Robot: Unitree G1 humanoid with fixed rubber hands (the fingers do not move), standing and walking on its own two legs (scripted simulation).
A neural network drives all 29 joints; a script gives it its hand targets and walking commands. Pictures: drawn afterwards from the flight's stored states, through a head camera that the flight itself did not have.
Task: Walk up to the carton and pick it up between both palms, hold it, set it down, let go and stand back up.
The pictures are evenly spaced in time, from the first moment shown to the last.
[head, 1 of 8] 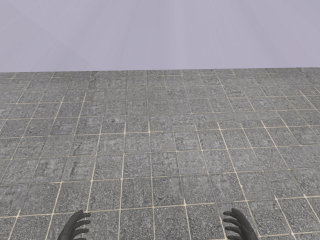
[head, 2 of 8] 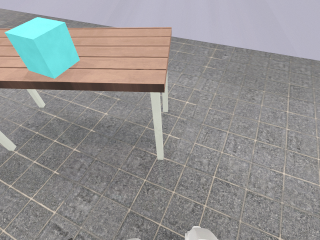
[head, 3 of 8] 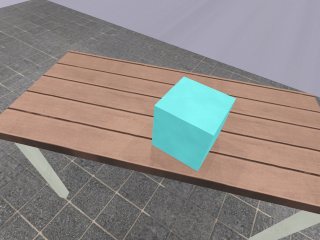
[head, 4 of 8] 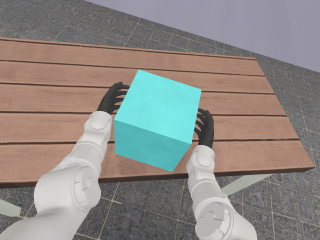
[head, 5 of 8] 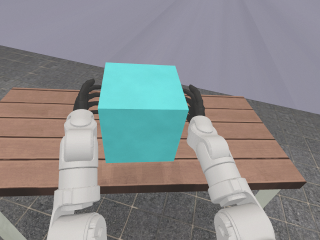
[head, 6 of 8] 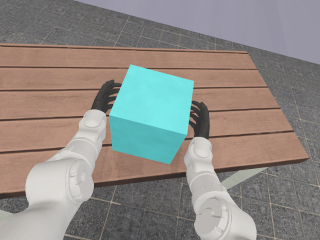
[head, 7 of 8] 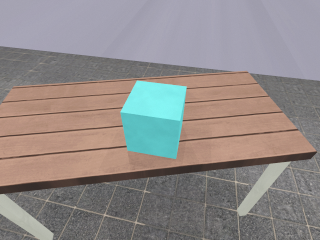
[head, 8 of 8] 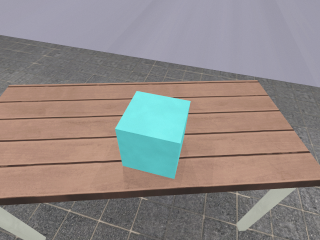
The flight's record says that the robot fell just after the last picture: no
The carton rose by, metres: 0.18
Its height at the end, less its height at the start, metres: +0.00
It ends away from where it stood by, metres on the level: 0.01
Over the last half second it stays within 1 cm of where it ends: yes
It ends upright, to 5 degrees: yes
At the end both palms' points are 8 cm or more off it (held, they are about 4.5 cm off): yes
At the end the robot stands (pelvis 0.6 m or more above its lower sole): yes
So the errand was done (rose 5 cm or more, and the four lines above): yes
